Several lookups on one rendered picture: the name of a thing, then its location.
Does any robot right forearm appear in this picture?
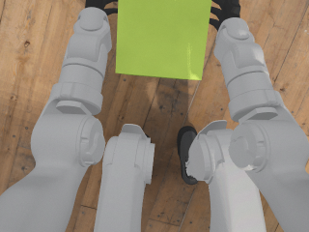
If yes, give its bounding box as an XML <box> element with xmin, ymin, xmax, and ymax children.
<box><xmin>213</xmin><ymin>17</ymin><xmax>299</xmax><ymax>126</ymax></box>

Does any right robot shin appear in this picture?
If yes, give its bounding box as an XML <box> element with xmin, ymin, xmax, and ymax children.
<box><xmin>185</xmin><ymin>120</ymin><xmax>227</xmax><ymax>181</ymax></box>

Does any carton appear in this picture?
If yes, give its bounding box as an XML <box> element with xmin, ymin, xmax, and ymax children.
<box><xmin>115</xmin><ymin>0</ymin><xmax>212</xmax><ymax>80</ymax></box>

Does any left robot shin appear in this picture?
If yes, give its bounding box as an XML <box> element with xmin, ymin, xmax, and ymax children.
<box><xmin>102</xmin><ymin>124</ymin><xmax>148</xmax><ymax>172</ymax></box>

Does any right robot upper arm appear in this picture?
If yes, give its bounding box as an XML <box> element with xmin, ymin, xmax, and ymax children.
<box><xmin>228</xmin><ymin>119</ymin><xmax>309</xmax><ymax>232</ymax></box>

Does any robot left forearm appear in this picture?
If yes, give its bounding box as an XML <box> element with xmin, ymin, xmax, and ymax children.
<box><xmin>30</xmin><ymin>7</ymin><xmax>112</xmax><ymax>155</ymax></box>

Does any robot shin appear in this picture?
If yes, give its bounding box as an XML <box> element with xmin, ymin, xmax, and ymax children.
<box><xmin>102</xmin><ymin>124</ymin><xmax>148</xmax><ymax>172</ymax></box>
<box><xmin>185</xmin><ymin>120</ymin><xmax>227</xmax><ymax>181</ymax></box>

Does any robot right hand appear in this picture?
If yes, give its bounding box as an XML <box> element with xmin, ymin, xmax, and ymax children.
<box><xmin>209</xmin><ymin>0</ymin><xmax>241</xmax><ymax>32</ymax></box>

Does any robot left hand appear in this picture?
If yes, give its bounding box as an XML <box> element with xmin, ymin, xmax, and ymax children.
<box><xmin>85</xmin><ymin>0</ymin><xmax>119</xmax><ymax>15</ymax></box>

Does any left robot upper arm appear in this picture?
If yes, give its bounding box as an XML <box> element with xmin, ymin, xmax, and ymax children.
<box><xmin>0</xmin><ymin>113</ymin><xmax>106</xmax><ymax>232</ymax></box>

